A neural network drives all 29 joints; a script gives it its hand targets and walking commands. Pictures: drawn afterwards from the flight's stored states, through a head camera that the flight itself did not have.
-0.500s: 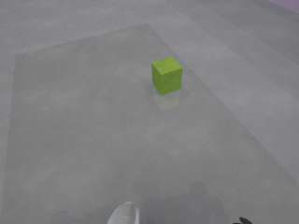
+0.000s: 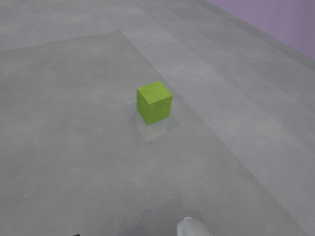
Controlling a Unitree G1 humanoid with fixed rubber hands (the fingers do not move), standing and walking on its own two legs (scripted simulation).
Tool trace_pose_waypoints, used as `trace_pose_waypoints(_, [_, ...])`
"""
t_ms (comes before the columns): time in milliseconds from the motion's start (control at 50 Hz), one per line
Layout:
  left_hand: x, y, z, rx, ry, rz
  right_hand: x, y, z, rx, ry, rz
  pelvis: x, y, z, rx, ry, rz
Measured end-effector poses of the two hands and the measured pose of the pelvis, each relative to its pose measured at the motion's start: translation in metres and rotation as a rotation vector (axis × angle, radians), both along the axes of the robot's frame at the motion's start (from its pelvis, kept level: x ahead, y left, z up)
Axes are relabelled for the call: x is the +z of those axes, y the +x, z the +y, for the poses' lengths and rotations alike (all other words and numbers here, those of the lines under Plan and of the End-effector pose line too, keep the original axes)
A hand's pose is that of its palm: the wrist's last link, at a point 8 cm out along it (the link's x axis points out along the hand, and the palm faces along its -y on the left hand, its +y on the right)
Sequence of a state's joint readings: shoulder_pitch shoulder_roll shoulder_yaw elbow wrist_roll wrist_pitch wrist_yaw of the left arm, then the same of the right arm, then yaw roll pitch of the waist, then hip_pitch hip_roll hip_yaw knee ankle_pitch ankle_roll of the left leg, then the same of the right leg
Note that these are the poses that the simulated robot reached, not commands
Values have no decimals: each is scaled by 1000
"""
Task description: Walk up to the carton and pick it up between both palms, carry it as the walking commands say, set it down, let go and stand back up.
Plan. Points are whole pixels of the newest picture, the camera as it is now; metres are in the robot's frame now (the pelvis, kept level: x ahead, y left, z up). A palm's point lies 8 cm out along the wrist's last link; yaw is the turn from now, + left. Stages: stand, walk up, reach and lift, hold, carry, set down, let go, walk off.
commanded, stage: walk up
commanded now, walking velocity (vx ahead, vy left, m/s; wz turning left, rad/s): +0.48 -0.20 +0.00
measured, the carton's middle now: (153, 103) +1.18 -0.06 -0.66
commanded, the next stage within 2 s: none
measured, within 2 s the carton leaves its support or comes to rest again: neither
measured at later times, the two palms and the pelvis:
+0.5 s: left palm (109, 187) +0.29 +0.14 -0.14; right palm (261, 182) +0.30 -0.37 -0.14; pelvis +0.26 -0.10 -0.01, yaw +0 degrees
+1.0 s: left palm (105, 122) +0.56 +0.19 -0.16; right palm (232, 130) +0.50 -0.32 -0.12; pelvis +0.51 -0.05 -0.01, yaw +0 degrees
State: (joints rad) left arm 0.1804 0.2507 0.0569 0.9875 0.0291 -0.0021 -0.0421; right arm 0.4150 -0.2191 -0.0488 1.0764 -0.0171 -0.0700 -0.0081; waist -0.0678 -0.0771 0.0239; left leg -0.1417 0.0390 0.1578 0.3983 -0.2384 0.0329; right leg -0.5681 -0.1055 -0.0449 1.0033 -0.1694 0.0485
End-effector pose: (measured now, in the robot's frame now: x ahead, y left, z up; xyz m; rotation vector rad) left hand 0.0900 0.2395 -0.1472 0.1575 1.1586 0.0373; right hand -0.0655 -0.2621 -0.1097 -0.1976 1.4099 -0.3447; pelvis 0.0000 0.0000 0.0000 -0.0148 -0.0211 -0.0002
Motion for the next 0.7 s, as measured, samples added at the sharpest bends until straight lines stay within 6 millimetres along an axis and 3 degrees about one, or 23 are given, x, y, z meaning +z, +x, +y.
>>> trace_pose_waypoints(60, [10, 54, -15, -40, -21, -49, 3, -9, 5, -52, 21, 66, 4, 27, -5, -3, -8, -2])
trace_pose_waypoints(140, [18, 118, -39, -74, -42, -92, 2, 3, 9, -95, 62, 123, 5, 67, -20, 2, -13, 11])
trace_pose_waypoints(240, [12, 191, -76, -103, -42, -107, -8, 49, -6, -123, 100, 166, -5, 125, -50, -4, -3, 49])
trace_pose_waypoints(320, [-4, 242, -105, -101, -9, -109, -31, 105, -40, -94, 123, 200, -25, 177, -81, -7, -3, 78])
trace_pose_waypoints(380, [-6, 246, -113, -80, 29, -68, -38, 181, -69, -19, 119, 117, -23, 200, -95, -14, 1, 66])
trace_pose_waypoints(460, [4, 213, -102, 42, 79, 59, -36, 304, -100, 115, 97, -49, -11, 237, -103, -2, 1, 56])
trace_pose_waypoints(520, [14, 187, -95, 132, 104, 141, -30, 395, -107, 210, 83, -152, -5, 267, -105, 2, -3, 47])
trace_pose_waypoints(620, [18, 166, -95, 216, 100, 267, -12, 530, -83, 312, 116, -330, -1, 321, -102, -9, -3, 30])
trace_pose_waypoints(700, [9, 180, -98, 247, 55, 337, 2, 615, -48, 363, 147, -446, -4, 369, -91, -15, 1, 21])
